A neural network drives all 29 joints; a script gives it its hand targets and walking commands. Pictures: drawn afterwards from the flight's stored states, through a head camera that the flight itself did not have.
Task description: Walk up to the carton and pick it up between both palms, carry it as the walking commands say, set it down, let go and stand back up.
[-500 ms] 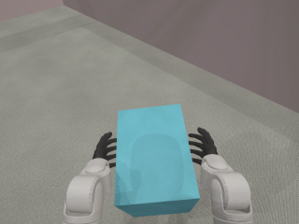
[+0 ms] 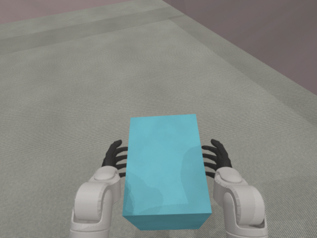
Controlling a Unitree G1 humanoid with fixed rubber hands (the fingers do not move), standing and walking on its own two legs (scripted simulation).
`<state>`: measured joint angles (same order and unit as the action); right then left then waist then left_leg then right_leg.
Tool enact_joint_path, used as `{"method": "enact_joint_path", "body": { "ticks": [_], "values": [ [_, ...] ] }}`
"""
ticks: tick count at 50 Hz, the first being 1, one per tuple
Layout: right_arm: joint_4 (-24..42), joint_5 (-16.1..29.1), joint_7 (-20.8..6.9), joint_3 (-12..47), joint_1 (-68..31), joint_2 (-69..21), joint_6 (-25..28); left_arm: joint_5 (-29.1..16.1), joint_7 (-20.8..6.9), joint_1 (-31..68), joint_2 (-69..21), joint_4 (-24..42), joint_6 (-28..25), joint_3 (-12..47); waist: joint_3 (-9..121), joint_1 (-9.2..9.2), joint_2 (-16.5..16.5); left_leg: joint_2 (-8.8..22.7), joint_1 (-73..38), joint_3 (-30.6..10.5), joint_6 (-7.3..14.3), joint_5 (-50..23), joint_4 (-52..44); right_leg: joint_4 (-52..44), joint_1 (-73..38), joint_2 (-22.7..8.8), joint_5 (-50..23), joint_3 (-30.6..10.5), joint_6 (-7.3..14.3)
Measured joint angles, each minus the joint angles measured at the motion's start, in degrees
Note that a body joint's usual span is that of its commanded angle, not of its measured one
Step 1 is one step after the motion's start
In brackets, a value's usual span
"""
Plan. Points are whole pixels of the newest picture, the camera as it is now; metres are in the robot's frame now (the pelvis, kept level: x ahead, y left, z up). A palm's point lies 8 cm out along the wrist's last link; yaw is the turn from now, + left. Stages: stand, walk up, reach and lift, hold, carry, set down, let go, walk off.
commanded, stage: carry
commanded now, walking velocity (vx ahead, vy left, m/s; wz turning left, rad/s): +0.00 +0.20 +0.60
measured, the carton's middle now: (166, 176) +0.30 -0.01 +0.00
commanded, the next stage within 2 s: none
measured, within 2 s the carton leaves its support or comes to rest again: neither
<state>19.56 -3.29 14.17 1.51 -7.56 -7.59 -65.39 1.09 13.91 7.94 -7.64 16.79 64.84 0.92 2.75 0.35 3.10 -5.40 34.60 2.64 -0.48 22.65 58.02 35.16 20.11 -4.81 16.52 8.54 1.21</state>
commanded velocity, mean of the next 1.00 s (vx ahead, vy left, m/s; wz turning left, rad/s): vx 0.00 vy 0.20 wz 0.12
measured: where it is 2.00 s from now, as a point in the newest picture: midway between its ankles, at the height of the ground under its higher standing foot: outside the picture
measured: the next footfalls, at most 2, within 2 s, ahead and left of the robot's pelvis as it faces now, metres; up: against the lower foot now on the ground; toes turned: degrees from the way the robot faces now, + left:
left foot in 0.24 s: +0.03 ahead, +0.24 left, +0.00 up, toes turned +14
right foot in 0.54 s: +0.01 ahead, +0.05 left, +0.00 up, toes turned +5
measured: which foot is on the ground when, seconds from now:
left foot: up 0.00-0.22, down 0.24-0.54, up 0.56-0.82, down 0.84-1.00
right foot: down 0.00-0.24, up 0.26-0.52, down 0.54-0.84, up 0.86-1.00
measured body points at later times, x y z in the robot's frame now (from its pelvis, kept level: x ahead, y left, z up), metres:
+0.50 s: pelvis -0.07 +0.13 -0.01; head -0.06 +0.12 +0.44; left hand +0.17 +0.33 +0.07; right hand +0.25 +0.09 +0.07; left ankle -0.01 +0.23 -0.73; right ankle -0.04 +0.04 -0.71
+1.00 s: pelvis -0.16 +0.24 +0.00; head -0.16 +0.24 +0.45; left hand +0.08 +0.44 +0.08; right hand +0.15 +0.19 +0.08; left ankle -0.13 +0.36 -0.73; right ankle -0.11 +0.12 -0.68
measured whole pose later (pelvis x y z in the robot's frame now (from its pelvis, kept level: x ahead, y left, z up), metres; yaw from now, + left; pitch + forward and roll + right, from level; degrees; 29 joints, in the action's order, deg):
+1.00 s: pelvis -0.16 +0.24 +0.00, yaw +13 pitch +3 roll +0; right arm 13.7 -3.6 14.2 2.2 -11.5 -8.1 -65.8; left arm 1.8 14.3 9.4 -7.8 16.2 67.3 -2.2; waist 4.7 -0.9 -0.4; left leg 1.2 23.0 4.1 1.1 11.6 31.3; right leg 55.1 30.8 -4.9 28.5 4.5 -1.7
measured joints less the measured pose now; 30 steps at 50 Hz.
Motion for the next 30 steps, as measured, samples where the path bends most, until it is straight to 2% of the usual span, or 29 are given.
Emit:
{"method": "enact_joint_path", "body": {
  "ticks": [2,4,7,10,11,12,13,15,17,19,22,25,26,27,28,30],
  "values": [
    [-0.65,0.49,0.30,0.38,-0.42,0.00,-0.34,0.32,-0.15,-0.81,0.05,0.44,0.23,-0.23,-0.13,0.59,-0.86,2.52,1.11,0.47,-1.80,-0.76,7.23,-2.19,-1.29,-1.61,-0.95,0.25,-1.05],
    [-1.21,0.76,0.47,0.47,-1.53,-0.12,-0.42,0.62,-0.23,-0.86,0.05,1.03,0.35,-0.68,-0.27,1.20,-2.06,4.86,-0.17,0.61,-2.94,-0.78,5.83,-3.00,-1.57,-3.76,-1.79,0.37,-2.25],
    [-1.00,1.03,0.61,-0.10,-3.43,-0.40,-0.31,1.14,-0.26,0.09,-0.02,2.00,0.22,-1.03,-0.48,1.99,-3.75,7.07,-3.92,1.01,-3.41,1.79,-2.87,-1.92,-0.63,-7.52,-1.96,0.92,-4.08],
    [-0.56,1.24,0.62,-0.91,-4.81,-0.64,-0.28,1.68,-0.19,1.18,-0.14,2.57,0.28,-1.05,-0.31,2.44,-4.97,7.92,-9.31,2.42,-3.18,0.90,-15.35,0.37,0.91,-11.35,-1.56,1.65,-6.39],
    [-0.54,1.24,0.60,-1.05,-5.22,-0.72,-0.40,1.79,-0.15,1.38,-0.17,2.74,0.44,-1.12,-0.05,2.53,-5.16,7.76,-11.89,2.87,-3.10,-1.25,-21.17,1.86,1.72,-12.59,-1.12,1.71,-7.30],
    [-0.73,1.17,0.56,-1.04,-5.77,-0.84,-0.58,1.92,-0.12,1.56,-0.16,3.01,0.70,-1.37,0.41,2.52,-5.18,7.34,-13.70,2.81,-2.71,-7.10,-26.22,4.33,3.14,-13.73,-0.21,1.48,-7.86],
    [-1.72,0.99,0.47,-0.69,-6.07,-0.95,-0.17,1.92,-0.16,1.62,-0.11,2.87,0.70,-1.97,0.63,2.33,-5.85,6.36,-12.28,2.79,-1.93,-11.15,-25.42,8.45,5.37,-14.12,5.76,-0.21,-8.13],
    [-4.25,0.46,0.16,0.26,-5.96,-0.94,0.42,1.80,-0.22,1.04,-0.08,2.03,1.00,-2.93,0.40,0.96,-5.75,6.09,-10.03,2.36,0.08,-10.04,-22.01,18.84,9.53,-10.56,17.42,-3.90,-7.36],
    [-5.74,-0.05,-0.33,0.83,-5.14,-0.76,0.20,1.16,0.12,0.40,-0.01,1.21,1.79,-3.18,0.16,-0.66,-5.11,6.06,-9.66,1.68,1.33,-9.19,-22.27,26.88,12.37,-6.74,18.53,-4.55,-6.40],
    [-5.88,-0.29,-0.68,0.94,-4.21,-0.59,0.33,0.39,0.61,0.17,0.02,0.81,1.99,-3.02,-0.23,-1.99,-4.51,5.56,-9.75,1.12,2.02,-10.11,-23.62,29.33,13.30,-3.93,15.86,-3.83,-5.56],
    [-4.76,-0.55,-0.84,0.92,-3.39,-0.45,1.22,-0.27,0.99,0.42,-0.01,0.99,1.19,-2.71,-0.62,-2.94,-3.67,4.26,-9.62,0.90,3.03,-11.69,-24.86,24.85,11.64,-0.92,13.06,-2.80,-4.17],
    [-3.62,-1.06,-0.82,1.04,-3.04,-0.40,1.74,-0.41,0.85,0.95,-0.08,1.07,0.46,-2.61,0.04,-2.82,-2.79,2.72,-8.96,1.37,3.99,-12.46,-25.07,14.01,6.91,1.09,10.50,-2.14,-2.29],
    [-3.36,-1.22,-0.76,1.04,-2.94,-0.39,1.71,-0.37,0.72,1.23,-0.10,0.89,0.39,-2.60,0.47,-2.71,-2.51,2.22,-8.59,1.65,4.23,-12.51,-24.78,8.35,4.39,1.55,8.12,-1.86,-1.63],
    [-3.16,-1.31,-0.68,0.81,-2.94,-0.35,1.60,-0.26,0.57,1.64,-0.18,0.42,0.31,-2.50,0.80,-2.69,-1.78,2.11,-7.99,1.86,4.39,-12.29,-23.85,3.40,2.65,1.91,2.70,-1.71,-0.16],
    [-3.22,-1.38,-0.63,0.37,-2.68,-0.28,1.65,-0.01,0.38,2.08,-0.28,-0.68,0.01,-2.17,0.96,-2.50,-0.87,2.40,-6.85,1.95,3.47,-9.06,-21.02,2.69,2.59,2.01,-0.03,-1.57,0.73],
    [-3.36,-0.89,-0.32,-0.33,-1.69,-0.19,1.20,0.25,0.13,2.44,-0.29,-2.54,0.14,-1.55,1.24,-1.56,-0.92,2.37,-3.36,1.59,1.00,-1.40,-9.15,1.90,2.15,1.12,-0.40,-1.47,0.88]
  ]
}}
